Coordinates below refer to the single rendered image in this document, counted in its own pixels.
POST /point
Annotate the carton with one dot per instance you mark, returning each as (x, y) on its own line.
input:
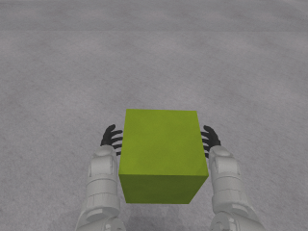
(162, 159)

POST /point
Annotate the left robot hand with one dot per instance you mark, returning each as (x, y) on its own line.
(107, 138)

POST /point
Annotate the robot right forearm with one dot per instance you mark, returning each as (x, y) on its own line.
(228, 184)

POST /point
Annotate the robot left upper arm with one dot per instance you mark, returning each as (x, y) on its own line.
(109, 223)

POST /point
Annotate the robot left forearm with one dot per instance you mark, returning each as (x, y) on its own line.
(101, 198)

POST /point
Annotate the robot right upper arm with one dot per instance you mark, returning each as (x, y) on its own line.
(229, 221)

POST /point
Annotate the right robot hand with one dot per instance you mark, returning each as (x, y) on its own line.
(212, 139)

